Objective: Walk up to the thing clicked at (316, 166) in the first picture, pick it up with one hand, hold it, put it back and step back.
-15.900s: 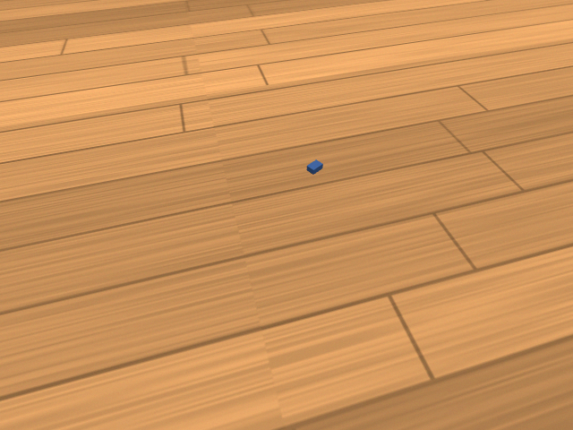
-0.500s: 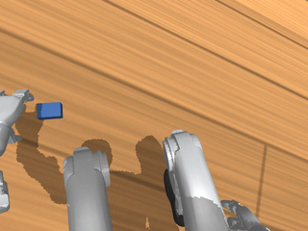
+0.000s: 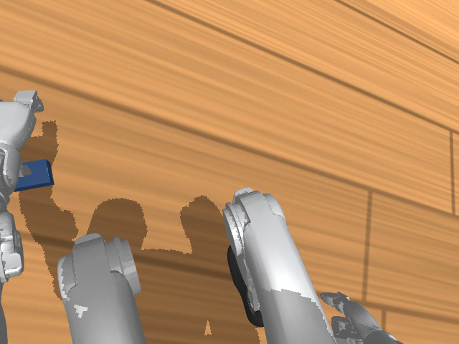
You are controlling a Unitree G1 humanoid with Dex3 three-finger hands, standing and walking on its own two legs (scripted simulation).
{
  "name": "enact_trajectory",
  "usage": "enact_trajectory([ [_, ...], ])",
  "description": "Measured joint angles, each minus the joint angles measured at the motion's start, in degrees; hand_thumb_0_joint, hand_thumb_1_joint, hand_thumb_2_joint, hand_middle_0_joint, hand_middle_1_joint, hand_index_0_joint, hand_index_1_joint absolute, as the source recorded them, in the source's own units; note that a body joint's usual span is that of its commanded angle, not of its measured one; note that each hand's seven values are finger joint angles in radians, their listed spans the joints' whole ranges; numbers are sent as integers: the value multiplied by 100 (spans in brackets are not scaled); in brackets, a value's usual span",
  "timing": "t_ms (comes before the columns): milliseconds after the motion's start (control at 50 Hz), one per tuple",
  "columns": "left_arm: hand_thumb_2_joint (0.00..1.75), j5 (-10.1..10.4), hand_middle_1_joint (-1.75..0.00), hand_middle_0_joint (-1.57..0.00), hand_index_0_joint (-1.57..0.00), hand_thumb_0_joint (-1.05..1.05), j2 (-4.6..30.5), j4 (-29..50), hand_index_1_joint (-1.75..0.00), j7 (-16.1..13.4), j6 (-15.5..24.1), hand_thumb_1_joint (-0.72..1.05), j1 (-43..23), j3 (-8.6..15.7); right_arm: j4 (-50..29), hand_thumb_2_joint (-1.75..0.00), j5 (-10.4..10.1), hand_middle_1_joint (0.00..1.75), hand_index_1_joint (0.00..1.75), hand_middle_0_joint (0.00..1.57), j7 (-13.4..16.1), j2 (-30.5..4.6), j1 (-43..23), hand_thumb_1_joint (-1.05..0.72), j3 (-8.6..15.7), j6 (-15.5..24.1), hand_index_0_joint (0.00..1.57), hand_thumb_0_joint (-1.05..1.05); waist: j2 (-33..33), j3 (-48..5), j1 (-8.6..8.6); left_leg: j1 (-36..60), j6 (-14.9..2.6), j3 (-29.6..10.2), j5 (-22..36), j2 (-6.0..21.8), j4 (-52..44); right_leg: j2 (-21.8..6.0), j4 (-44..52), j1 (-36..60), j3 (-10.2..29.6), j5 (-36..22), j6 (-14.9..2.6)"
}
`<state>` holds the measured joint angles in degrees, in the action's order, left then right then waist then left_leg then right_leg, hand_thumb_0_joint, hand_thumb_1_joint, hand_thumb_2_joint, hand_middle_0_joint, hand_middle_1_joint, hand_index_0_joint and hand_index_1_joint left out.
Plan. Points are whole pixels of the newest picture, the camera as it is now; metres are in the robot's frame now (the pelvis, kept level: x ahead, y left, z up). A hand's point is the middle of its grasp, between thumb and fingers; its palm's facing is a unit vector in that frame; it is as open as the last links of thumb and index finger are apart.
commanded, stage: approach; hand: left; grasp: from above
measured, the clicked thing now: (30, 175) +0.47 +0.28 -0.30
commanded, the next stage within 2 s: close in in 1.08 s
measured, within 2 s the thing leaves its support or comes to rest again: neither
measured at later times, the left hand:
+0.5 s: hand out of the picture +0.41 +0.32 -0.18, palm faces -0.45 -0.06 -0.89, open 12.2 cm
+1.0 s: hand out of the picture +0.45 +0.30 -0.20, palm faces -0.52 -0.03 -0.86, open 11.9 cm
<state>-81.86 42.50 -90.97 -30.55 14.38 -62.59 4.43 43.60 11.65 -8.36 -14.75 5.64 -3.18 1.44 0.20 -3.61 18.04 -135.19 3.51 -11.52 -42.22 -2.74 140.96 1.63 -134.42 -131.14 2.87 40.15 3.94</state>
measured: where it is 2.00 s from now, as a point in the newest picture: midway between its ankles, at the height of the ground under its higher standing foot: (194, 325)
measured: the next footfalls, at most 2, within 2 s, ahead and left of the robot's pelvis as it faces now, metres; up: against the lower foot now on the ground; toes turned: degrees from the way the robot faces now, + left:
none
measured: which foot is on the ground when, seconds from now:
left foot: down 0.00-1.00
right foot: down 0.00-1.00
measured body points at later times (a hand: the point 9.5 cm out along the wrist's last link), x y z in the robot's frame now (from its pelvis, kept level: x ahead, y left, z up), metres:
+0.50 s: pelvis +0.00 +0.01 +0.01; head +0.24 +0.10 +0.37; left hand +0.43 +0.32 -0.13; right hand +0.07 -0.28 -0.09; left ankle +0.06 +0.13 -0.29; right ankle +0.10 -0.16 -0.28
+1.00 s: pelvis -0.01 +0.01 -0.01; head +0.24 +0.09 +0.36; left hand +0.47 +0.30 -0.15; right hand +0.01 -0.25 -0.10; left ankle +0.06 +0.13 -0.29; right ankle +0.10 -0.16 -0.28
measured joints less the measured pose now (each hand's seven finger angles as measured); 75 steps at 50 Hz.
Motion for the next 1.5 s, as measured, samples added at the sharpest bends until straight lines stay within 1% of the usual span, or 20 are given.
enact_trajectory([
  [80, 74, 171, -86, -29, -33, 0, 46, 0, -83, 142, -312, -22, -3, 105, -106, -89, -77, 30, 30, 20, -24, -53, 117, -93, -100, -30, 21, 0, 110, 97, 113, 14, -48, 23, -34, 53, -26, 2, 52, 2, 0, -12, 34],
  [160, 75, 486, -84, -29, -33, 0, 101, 191, -81, 420, -459, -22, 260, 229, -194, -89, -161, 30, 30, 20, -55, -105, 236, -93, -171, -70, 21, 0, 177, 255, 80, 82, -89, 41, -58, 87, -52, 0, 99, 69, 9, -15, 133],
  [220, 75, 729, -83, -30, -33, 0, 171, 394, -80, 696, -414, -23, 538, 286, -222, -89, -199, 30, 30, 20, -79, -118, 290, -92, -208, -97, 21, 0, 156, 380, -13, 136, -87, 45, -49, 85, -66, -13, 113, 126, 13, -19, 184],
  [280, 75, 906, -81, -31, -33, 0, 247, 666, -79, 939, -211, -23, 871, 337, -215, -89, -208, 30, 30, 20, -104, -116, 310, -92, -215, -112, 21, 0, 87, 469, -159, 172, -58, 19, -25, 60, -65, -33, 111, 175, -8, -27, 197],
  [380, 74, 1024, -78, -33, -35, 0, 301, 1413, -77, 1110, 360, -22, 1463, 368, -247, -89, -154, 30, 30, 20, -126, -119, 321, -92, -70, -171, 21, 0, -53, 493, -474, 206, -6, -58, 12, -1, -31, -74, 96, 256, -80, -27, 143],
  [460, 73, 871, -76, -35, -37, 0, 227, 1939, -75, 934, 721, -21, 1736, 214, -260, -89, -156, 30, 30, 20, -103, -160, 259, -93, 150, -227, 21, 0, -125, 337, -676, 225, -46, -41, 10, -12, -16, -93, 102, 316, -81, -1, 78],
  [540, 73, 619, -76, -36, -37, 0, 95, 1588, -75, 591, 784, -21, 1434, -86, -179, -89, -171, 30, 30, 20, -49, -212, 45, -92, 241, -234, 21, 0, -145, 92, -696, 216, -147, 46, 22, -3, -23, -105, 123, 349, -33, 9, -3],
  [600, 74, 314, -77, -36, -37, 0, 73, 877, -76, 342, 711, -20, 943, -230, -156, -89, -164, 30, 30, 20, -24, -207, -161, -92, 181, -191, 21, 0, -164, -28, -560, 183, -220, 96, 53, 16, -7, -93, 130, 339, -7, -27, -57],
  [660, 75, 22, -79, -36, -38, 0, 141, 301, -78, 172, 559, -18, 482, -242, -211, -89, -144, 30, 30, 20, -19, -168, -277, -92, 77, -115, 21, 0, -174, -54, -363, 110, -264, 103, 108, 24, 35, -85, 126, 298, -15, -83, -99],
  [740, 73, -141, -83, -35, -38, 0, 260, -208, -80, 33, 282, -17, 6, -134, -244, -89, -87, 30, 30, 20, -57, -101, -234, -92, -62, -35, 21, 0, -169, -50, -112, -26, -290, 103, 185, 12, 92, -92, 92, 196, -26, -145, -149],
  [800, 72, -119, -85, -33, -37, 0, 344, -357, -82, 66, 53, -16, -115, -63, -233, -89, -70, 30, 30, 20, -97, -60, -89, -92, -139, -1, 21, 0, -123, -35, 21, -114, -290, 93, 204, 8, 128, -94, 63, 115, -37, -157, -178],
  [860, 71, -26, -87, -31, -35, 0, 357, -267, -83, 210, -123, -17, 23, 10, -212, -89, -72, 30, 30, 20, -145, -43, 106, -92, -168, -1, 21, 0, -36, 6, 70, -154, -282, 95, 190, 3, 152, -106, 29, 66, -31, -152, -176],
  [960, 70, 278, -87, -31, -35, 0, 327, -7, -83, 576, -145, -16, 443, 110, -171, -89, -66, 30, 30, 20, -231, -47, 373, -92, -214, -5, 21, 0, 74, 185, 0, -99, -254, 107, 145, 11, 162, -113, -17, 76, 2, -121, -65],
  [1000, 70, 367, -87, -32, -36, 0, 356, 153, -82, 712, -26, -16, 593, 206, -168, -89, -62, 30, 30, 20, -245, -55, 423, -92, -248, 24, 21, 0, 82, 301, -52, -66, -238, 92, 141, 12, 167, -107, -24, 96, 3, -125, 8],
  [1080, 69, 543, -85, -34, -38, 0, 424, 375, -81, 769, 280, -15, 787, 301, -119, -89, -4, 30, 30, 20, -261, -64, 453, -92, -277, 80, 21, 0, 34, 471, -166, -11, -174, 36, 134, 8, 188, -94, -48, 122, -23, -142, 84],
  [1180, 71, 499, -83, -36, -39, 0, 404, 953, -79, 637, 621, -15, 1147, 392, -97, -89, 11, 30, 30, 20, -258, -70, 466, -92, -126, 71, 21, 0, -51, 393, -287, 46, -97, -34, 64, 16, 218, -83, -78, 133, -68, -119, 98],
  [1240, 72, 458, -82, -37, -40, 0, 316, 1195, -79, 453, 636, -15, 1228, 359, -111, -89, -45, 30, 30, 20, -242, -100, 449, -92, 21, 55, 21, 0, -70, 213, -339, 77, -82, -26, 13, 30, 194, -92, -72, 137, -69, -81, 45],
  [1320, 72, 318, -82, -35, -38, 0, 277, 636, -79, 278, 457, -16, 853, 155, -113, -89, -103, 30, 30, 20, -222, -194, 268, -92, 60, 87, 21, 0, -38, 33, -307, 75, -116, 0, 12, 44, 136, -103, -14, 139, -68, -78, 9],
  [1400, 72, 265, -84, -32, -36, 0, 288, 109, -80, 289, 234, -17, 551, 16, -184, -89, -116, 30, 30, 20, -203, -254, 76, -92, 20, 150, 21, 0, -11, 54, -216, 51, -154, 18, 72, 51, 95, -101, 43, 135, -72, -132, -22],
  [1500, 72, 241, -87, -29, -34, 0, 293, -87, -82, 404, 232, -19, 417, 62, -222, -89, -59, 30, 30, 20, -226, -258, 27, -92, -75, 227, 20, 0, -95, 214, -142, 23, -150, 24, 149, 24, 116, -105, 12, 119, -62, -180, -35],
])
